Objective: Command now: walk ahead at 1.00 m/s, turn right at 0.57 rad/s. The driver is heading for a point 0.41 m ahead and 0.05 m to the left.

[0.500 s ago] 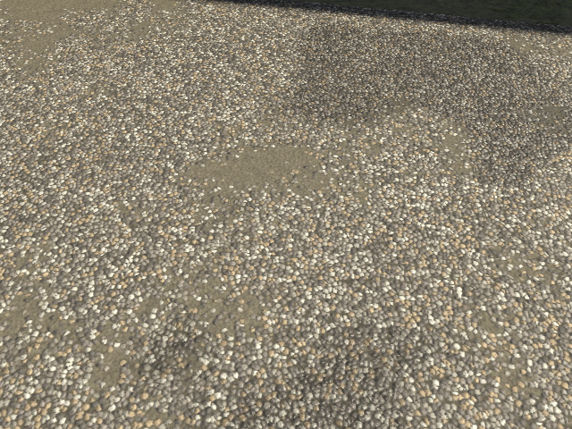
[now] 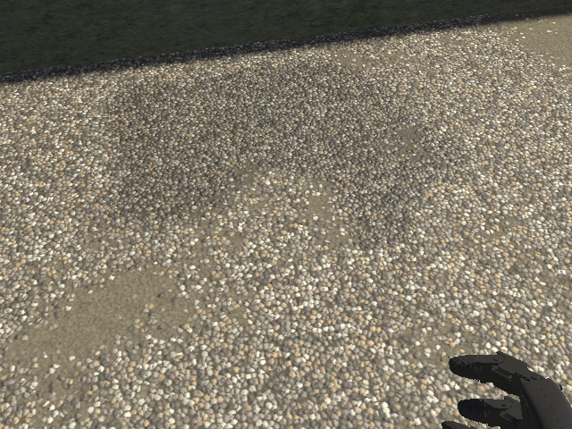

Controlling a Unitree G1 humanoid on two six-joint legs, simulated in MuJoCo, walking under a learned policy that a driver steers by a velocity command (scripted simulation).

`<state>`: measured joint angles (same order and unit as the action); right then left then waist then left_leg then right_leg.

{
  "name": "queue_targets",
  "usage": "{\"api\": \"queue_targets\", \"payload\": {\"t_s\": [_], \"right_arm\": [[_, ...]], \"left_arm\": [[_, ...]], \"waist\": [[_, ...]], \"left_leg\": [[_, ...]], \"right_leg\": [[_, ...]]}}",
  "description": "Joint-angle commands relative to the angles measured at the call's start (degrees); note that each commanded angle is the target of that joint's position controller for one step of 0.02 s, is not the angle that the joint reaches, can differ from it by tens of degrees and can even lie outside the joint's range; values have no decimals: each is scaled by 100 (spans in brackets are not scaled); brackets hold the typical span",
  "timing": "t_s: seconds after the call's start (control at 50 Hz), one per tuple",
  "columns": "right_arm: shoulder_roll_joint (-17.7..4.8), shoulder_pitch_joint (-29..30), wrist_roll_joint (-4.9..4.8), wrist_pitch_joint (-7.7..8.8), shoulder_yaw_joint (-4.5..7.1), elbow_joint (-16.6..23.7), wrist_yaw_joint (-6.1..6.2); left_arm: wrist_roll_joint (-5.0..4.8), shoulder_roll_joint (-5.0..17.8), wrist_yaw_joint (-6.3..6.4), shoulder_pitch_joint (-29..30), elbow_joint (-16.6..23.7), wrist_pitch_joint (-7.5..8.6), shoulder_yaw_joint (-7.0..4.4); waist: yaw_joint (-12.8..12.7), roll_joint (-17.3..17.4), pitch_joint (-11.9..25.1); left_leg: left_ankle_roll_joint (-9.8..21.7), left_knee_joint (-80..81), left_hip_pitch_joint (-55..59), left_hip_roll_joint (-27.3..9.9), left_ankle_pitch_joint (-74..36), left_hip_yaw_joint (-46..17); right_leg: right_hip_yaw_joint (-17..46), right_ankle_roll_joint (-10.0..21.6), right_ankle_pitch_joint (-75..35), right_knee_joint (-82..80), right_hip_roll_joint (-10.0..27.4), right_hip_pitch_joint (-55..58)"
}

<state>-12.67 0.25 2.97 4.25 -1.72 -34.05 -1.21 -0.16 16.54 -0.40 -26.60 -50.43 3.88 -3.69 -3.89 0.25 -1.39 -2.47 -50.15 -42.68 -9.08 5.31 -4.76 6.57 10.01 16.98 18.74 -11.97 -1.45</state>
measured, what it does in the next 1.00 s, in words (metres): walks ahead: left foot, then right foot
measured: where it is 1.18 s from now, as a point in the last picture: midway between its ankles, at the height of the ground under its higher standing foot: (281, 402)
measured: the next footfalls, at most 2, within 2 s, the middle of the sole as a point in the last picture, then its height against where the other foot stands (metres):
left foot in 0.16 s outside the picture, level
right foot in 0.56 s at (329, 375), level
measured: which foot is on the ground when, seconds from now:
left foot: up 0.00-0.14, down 0.16-0.56, up 0.58-0.84, down 0.86-1.00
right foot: down 0.00-0.14, up 0.16-0.54, down 0.56-1.00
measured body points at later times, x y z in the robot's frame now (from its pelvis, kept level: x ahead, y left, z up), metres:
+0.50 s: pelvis +0.41 +0.06 +0.01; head +0.45 +0.06 +0.45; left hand +0.65 +0.25 -0.09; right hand +0.33 -0.19 -0.13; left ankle +0.33 +0.17 -0.73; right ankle +0.56 -0.04 -0.70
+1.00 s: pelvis +0.50 +0.07 +0.00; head +0.50 +0.07 +0.45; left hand +0.59 +0.31 -0.14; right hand +0.53 -0.18 -0.14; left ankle +0.51 +0.19 -0.73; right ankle +0.57 -0.03 -0.73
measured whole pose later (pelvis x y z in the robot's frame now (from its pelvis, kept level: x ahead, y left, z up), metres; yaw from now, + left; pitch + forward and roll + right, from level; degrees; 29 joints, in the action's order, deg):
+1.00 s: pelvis +0.50 +0.07 +0.00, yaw -6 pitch -1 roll +0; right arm -12.0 -15.3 0.9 -0.9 -0.3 -54.2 1.6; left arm 0.8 12.5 0.6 -14.9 -53.1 -0.2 -0.7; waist -1.2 -1.0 0.2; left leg 0.0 -27.0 -11.0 0.8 15.2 -1.3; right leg 0.4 2.7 4.7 23.3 -3.0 -17.6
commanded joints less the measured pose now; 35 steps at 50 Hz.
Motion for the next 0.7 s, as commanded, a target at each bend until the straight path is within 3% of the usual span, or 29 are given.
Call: {"api": "queue_targets", "payload": {"t_s": [0.02,0.06,0.1,0.12,0.14,0.16,0.18,0.2,0.22,0.24,0.26,0.28,0.3,0.32,0.36,0.4,0.44,0.5,0.54,0.56,0.58,0.6,0.62,0.64,0.66,0.7], "right_arm": [[-365,286,-120,1,71,267,-52],[-536,444,-127,11,138,310,-22],[-867,-28,-108,47,293,214,51],[-1106,-800,-160,63,417,6,108],[-1269,-1941,-204,53,522,-308,191],[-1584,-3154,-113,22,647,-583,309],[-2169,-3010,183,66,774,-644,253],[-1686,-2645,35,44,731,-556,121],[-1225,-2049,-7,92,637,-504,88],[-911,-1914,-16,125,558,-601,49],[-767,-2083,-37,168,495,-758,43],[-596,-2254,-108,207,427,-952,50],[-579,-2300,-175,248,402,-1070,38],[-632,-2315,-227,290,397,-1148,28],[-848,-2055,-229,303,410,-1180,35],[-843,-1772,-252,250,391,-1170,20],[-871,-2040,-325,233,403,-1275,-5],[-993,-2210,-362,173,445,-1401,46],[-1046,-2391,-380,85,451,-1480,105],[-1018,-2631,-353,56,445,-1403,139],[-380,-3597,-513,-37,298,-1463,167],[-669,-3516,-419,-200,361,-1607,240],[-705,-3186,-349,-276,369,-1553,240],[-670,-2755,-259,-324,355,-1526,242],[-618,-2473,-224,-373,346,-1484,235],[-481,-2522,-213,-502,315,-1582,206]], "left_arm": [[-99,806,-51,57,367,228,-196],[-37,886,-28,-55,307,225,-209],[50,1142,42,-15,298,218,-250],[145,1312,66,101,310,193,-282],[229,1376,80,463,369,151,-295],[297,996,88,694,505,160,-200],[-67,-29,15,-385,744,175,40],[44,400,87,-149,644,188,71],[47,509,115,454,700,155,44],[121,541,98,883,749,129,66],[149,452,60,1117,846,92,74],[201,355,7,1115,931,26,101],[210,273,-22,1075,936,-46,127],[236,224,-42,1047,969,-95,143],[242,154,-84,1182,1086,-112,207],[186,-23,-141,1542,1174,-91,342],[165,-15,-164,1772,1150,-76,388],[264,188,-85,1582,970,-45,341],[367,331,-17,985,670,64,281],[408,610,20,661,600,130,224],[353,682,60,489,648,91,195],[24,332,36,502,661,47,274],[-59,203,65,845,674,18,296],[-6,8,115,1184,691,-11,354],[44,-71,178,1361,665,-28,394],[131,-26,210,1475,570,-62,401]], "waist": [[-67,-67,-289],[-185,-172,-202],[105,-422,248],[525,-524,701],[1232,-503,1155],[1766,-245,1721],[792,2108,2268],[880,1384,2111],[731,580,1121],[708,-117,684],[656,-137,506],[526,82,432],[418,282,381],[313,360,366],[139,572,284],[137,736,296],[294,804,413],[217,529,348],[17,186,464],[15,-292,796],[258,-1418,1874],[200,-840,2236],[292,-655,1798],[353,-358,1283],[453,-385,887],[650,-484,812]], "left_leg": [[214,1326,1794,469,-1659,787],[410,1864,1657,638,-1547,821],[578,2075,2115,979,-843,810],[656,2005,2755,1114,-308,737],[706,2079,3824,1010,-7,734],[787,1601,5259,333,1238,53],[1675,2558,6570,-1475,1645,-3442],[1815,3194,6362,-1407,1282,-4523],[1756,3089,5476,-1238,146,-3255],[1690,2987,4723,-1014,-1586,-2386],[1576,2931,4433,-821,-2774,-1739],[1468,3011,4180,-652,-3407,-1307],[1373,3147,4009,-562,-3733,-972],[1282,3244,3834,-468,-4082,-724],[1260,3451,3344,-169,-4656,-79],[1057,3585,2842,315,-4341,614],[950,3527,2901,322,-3770,580],[827,2938,3348,68,-3640,368],[659,1736,3462,340,-3216,488],[526,730,3007,631,-1534,685],[361,-1057,2352,1288,2558,727],[338,-1452,2285,1305,3220,130],[303,-1516,1962,1170,3160,-28],[276,-1235,1913,1004,2904,-44],[239,-861,2056,901,2663,-25],[156,-161,2806,939,2369,158]], "right_leg": [[827,432,-3057,-1202,1191,-1396],[794,295,-3973,-940,1388,-346],[823,74,-5661,-26,1619,508],[818,-27,-6253,879,1697,717],[631,-109,-6019,2186,1585,333],[443,-151,-4724,4066,1373,-796],[-22,-540,629,6374,241,-2887],[184,-441,844,6727,413,-3575],[194,-496,303,6545,777,-3747],[55,-558,227,6293,881,-3567],[72,-584,333,6030,947,-3587],[70,-627,433,5712,1006,-3499],[38,-666,555,5371,1027,-3410],[-21,-702,523,4947,999,-3283],[-334,-795,53,3926,892,-2958],[-778,-816,-1001,2393,889,-2153],[-868,-779,-1992,1740,873,-1599],[-775,-580,-2168,1253,927,-1336],[-726,-394,-2780,620,948,-669],[-21,-210,-5522,960,1804,89],[1567,973,-8519,1242,3527,1167],[1841,1254,-8885,1262,3532,1074],[1604,1195,-7794,966,3341,719],[1351,958,-6710,648,3060,143],[1075,717,-6214,413,2804,-389],[577,383,-5650,163,2441,-1115]]}}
